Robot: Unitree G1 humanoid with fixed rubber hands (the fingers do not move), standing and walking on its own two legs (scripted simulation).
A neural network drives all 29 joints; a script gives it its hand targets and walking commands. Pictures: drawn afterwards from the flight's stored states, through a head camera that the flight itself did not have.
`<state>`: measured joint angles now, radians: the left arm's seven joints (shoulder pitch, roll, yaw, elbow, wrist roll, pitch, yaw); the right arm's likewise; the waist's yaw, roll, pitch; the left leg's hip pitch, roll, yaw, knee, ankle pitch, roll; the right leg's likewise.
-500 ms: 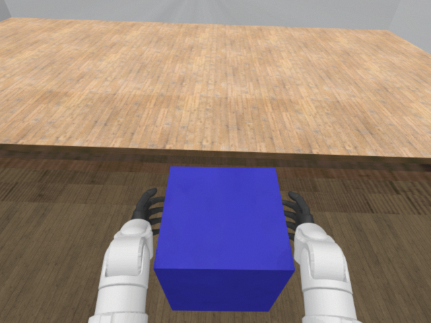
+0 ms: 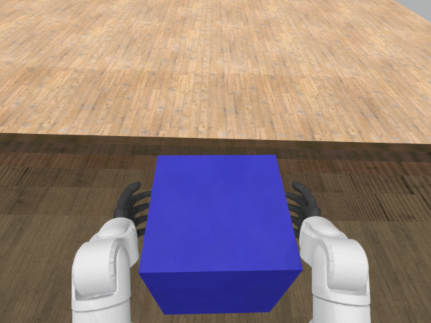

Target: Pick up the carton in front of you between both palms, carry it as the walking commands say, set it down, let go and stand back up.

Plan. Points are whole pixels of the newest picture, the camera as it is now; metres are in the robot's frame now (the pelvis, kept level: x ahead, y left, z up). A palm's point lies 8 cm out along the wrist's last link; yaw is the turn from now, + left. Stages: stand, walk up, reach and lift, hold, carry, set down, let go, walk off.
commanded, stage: carry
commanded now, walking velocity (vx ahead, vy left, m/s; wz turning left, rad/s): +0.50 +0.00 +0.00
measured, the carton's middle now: (217, 238) +0.28 +0.01 +0.01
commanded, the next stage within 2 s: none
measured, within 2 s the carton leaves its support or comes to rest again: neither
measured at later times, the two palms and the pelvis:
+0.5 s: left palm (166, 113) +0.58 +0.15 +0.08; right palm (282, 109) +0.62 -0.15 +0.08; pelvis +0.31 -0.04 +0.00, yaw +4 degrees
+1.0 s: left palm (183, 43) +0.99 +0.15 +0.09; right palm (267, 47) +0.98 -0.15 +0.09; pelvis +0.62 +0.02 +0.00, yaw +1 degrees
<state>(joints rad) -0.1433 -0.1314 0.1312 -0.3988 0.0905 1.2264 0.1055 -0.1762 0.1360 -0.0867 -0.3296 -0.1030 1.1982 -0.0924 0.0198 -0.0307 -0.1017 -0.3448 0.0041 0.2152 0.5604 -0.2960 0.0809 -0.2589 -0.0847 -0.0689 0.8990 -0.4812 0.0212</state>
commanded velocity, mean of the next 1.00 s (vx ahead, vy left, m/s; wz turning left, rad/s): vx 0.50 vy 0.00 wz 0.00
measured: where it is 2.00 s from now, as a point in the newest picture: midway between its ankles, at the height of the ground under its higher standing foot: (227, 181)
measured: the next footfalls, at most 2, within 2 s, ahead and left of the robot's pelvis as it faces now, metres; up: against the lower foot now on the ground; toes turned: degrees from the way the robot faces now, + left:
right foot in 0.32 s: +0.40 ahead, -0.08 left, +0.00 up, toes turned -8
left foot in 0.84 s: +0.70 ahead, +0.06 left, +0.00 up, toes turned +7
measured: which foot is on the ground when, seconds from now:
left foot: down 0.00-0.36, up 0.38-0.82, down 0.84-1.00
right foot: up 0.00-0.30, down 0.32-0.86, up 0.88-1.00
